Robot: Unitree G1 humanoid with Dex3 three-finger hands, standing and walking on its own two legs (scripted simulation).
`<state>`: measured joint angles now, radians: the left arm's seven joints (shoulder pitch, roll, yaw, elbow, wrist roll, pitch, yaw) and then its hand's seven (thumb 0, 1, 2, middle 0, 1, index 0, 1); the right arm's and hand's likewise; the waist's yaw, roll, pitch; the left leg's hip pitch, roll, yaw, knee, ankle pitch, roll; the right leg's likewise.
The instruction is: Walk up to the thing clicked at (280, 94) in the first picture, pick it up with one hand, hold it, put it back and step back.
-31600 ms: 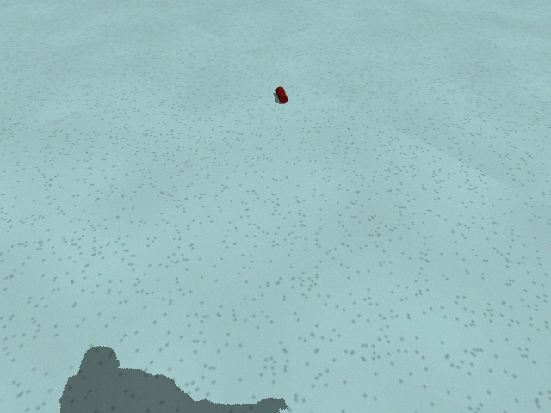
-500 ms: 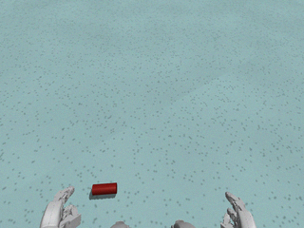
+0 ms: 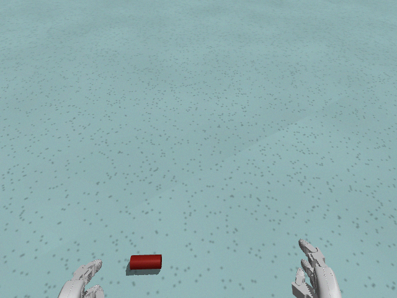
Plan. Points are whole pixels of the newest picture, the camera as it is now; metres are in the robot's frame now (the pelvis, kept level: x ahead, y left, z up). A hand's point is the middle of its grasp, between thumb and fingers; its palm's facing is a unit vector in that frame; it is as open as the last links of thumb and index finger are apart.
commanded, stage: home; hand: left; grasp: from above
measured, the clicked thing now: (146, 261) +0.43 +0.22 -0.69
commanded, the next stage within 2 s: stand in 1.64 s
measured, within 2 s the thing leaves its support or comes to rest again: neither
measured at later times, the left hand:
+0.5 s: hand out of the picture +0.16 +0.18 -0.05, palm faces +0.03 -0.98 -0.20, open 7.4 cm
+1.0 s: hand out of the picture +0.16 +0.18 -0.05, palm faces +0.03 -0.98 -0.20, open 7.4 cm
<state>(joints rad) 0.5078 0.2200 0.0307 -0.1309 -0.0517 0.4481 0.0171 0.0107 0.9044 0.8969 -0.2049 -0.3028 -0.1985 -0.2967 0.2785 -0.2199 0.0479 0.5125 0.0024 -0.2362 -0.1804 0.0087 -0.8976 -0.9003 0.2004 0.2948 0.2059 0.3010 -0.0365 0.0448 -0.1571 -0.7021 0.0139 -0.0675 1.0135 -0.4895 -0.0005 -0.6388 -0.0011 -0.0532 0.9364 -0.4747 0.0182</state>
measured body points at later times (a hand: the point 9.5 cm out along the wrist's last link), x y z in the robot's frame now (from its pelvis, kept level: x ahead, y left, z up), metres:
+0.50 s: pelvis +0.00 +0.00 +0.00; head +0.02 +0.01 +0.45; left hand +0.16 +0.23 -0.03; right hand +0.15 -0.24 -0.06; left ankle +0.01 +0.11 -0.68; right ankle +0.00 -0.13 -0.68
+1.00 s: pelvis +0.00 +0.00 +0.00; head +0.02 +0.01 +0.45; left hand +0.16 +0.23 -0.03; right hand +0.16 -0.24 -0.06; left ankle +0.01 +0.11 -0.68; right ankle +0.00 -0.13 -0.68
